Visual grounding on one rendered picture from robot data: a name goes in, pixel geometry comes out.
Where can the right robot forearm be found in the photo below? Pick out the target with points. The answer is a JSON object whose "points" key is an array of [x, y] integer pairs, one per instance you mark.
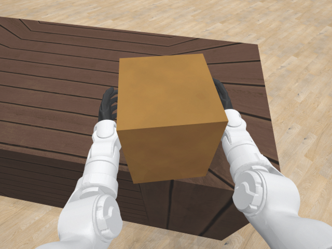
{"points": [[240, 150]]}

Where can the left robot forearm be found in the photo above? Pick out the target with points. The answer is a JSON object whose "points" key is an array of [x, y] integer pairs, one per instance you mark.
{"points": [[102, 164]]}

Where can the robot left upper arm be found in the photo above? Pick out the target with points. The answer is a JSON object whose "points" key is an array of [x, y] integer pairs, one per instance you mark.
{"points": [[89, 223]]}

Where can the pedestal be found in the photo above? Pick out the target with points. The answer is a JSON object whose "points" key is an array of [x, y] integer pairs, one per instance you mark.
{"points": [[52, 80]]}

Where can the left robot hand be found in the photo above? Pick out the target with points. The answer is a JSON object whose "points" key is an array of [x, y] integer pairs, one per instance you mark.
{"points": [[106, 110]]}

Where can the carton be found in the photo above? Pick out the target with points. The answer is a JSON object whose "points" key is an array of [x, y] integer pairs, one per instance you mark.
{"points": [[170, 119]]}

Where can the right robot hand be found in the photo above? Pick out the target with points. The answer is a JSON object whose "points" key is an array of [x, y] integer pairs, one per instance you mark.
{"points": [[223, 94]]}

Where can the robot right upper arm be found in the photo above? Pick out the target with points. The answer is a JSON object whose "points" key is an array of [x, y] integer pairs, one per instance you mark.
{"points": [[271, 203]]}

